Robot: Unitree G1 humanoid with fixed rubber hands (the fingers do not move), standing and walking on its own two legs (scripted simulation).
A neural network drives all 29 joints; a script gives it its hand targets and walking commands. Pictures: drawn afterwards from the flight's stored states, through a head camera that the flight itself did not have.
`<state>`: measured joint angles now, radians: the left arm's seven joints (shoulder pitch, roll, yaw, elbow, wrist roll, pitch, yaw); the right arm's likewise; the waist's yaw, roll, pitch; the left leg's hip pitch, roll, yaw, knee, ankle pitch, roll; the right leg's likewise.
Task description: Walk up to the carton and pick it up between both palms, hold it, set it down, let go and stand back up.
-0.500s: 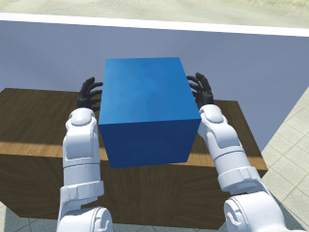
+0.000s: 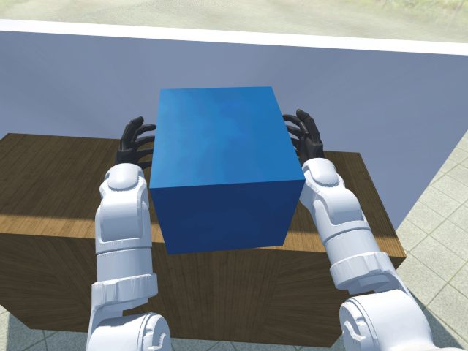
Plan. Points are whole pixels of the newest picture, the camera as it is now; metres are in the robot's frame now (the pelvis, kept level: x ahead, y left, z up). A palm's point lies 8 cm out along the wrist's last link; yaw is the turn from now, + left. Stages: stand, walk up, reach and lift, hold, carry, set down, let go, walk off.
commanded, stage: hold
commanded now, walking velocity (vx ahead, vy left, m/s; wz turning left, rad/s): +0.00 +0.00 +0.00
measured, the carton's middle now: (221, 167) +0.39 +0.01 +0.14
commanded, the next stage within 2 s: none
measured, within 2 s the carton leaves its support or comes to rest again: neither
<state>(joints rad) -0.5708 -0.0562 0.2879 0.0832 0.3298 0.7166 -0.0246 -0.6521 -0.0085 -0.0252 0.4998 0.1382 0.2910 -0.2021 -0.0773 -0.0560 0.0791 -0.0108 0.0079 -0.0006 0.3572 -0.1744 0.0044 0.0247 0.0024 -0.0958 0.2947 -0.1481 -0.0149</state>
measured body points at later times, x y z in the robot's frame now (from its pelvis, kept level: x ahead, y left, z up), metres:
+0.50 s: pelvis +0.00 +0.00 +0.00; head -0.03 +0.02 +0.45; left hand +0.37 +0.15 +0.17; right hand +0.37 -0.14 +0.17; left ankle +0.03 +0.11 -0.75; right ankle +0.02 -0.11 -0.75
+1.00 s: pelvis +0.00 +0.00 +0.00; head -0.03 +0.03 +0.45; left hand +0.37 +0.15 +0.17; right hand +0.37 -0.14 +0.17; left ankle +0.03 +0.11 -0.75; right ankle +0.02 -0.11 -0.75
